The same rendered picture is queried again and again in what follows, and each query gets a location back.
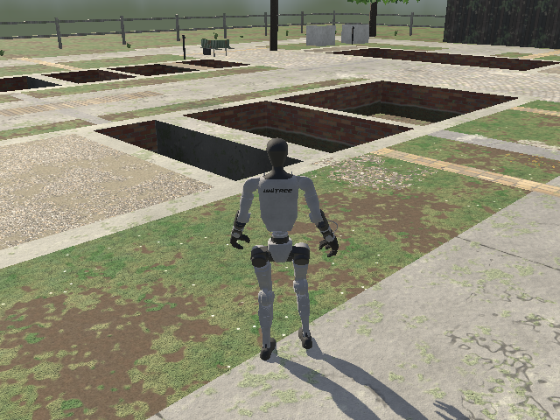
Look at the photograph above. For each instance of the robot left foot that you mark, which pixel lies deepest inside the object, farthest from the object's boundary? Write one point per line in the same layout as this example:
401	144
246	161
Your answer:
266	352

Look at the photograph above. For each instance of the right robot hand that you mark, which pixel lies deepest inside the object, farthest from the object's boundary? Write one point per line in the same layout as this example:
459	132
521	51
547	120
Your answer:
332	244

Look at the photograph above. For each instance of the robot right shin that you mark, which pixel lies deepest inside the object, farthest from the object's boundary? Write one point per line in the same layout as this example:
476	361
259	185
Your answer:
303	306

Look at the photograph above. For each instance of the right robot forearm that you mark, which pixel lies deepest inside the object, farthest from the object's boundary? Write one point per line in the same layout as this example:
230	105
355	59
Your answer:
325	229

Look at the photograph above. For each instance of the left robot hand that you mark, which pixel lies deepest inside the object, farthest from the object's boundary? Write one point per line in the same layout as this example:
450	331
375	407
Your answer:
234	243

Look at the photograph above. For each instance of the left robot forearm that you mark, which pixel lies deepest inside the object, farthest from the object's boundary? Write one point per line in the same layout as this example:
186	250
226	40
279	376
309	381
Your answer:
237	227

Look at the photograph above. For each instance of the right robot upper arm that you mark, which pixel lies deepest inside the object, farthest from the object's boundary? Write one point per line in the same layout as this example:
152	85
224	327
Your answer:
311	198

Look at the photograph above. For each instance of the left robot upper arm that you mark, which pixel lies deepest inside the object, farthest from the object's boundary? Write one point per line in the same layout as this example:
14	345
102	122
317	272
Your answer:
251	184

